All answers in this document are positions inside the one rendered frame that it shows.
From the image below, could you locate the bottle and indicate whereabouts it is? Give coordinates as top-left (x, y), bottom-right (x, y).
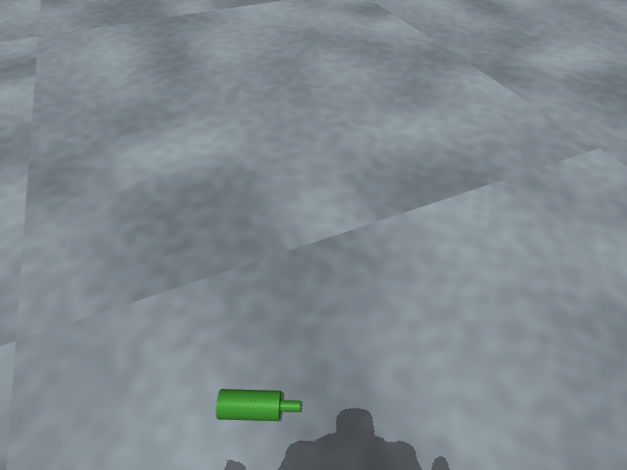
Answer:
top-left (216, 389), bottom-right (301, 421)

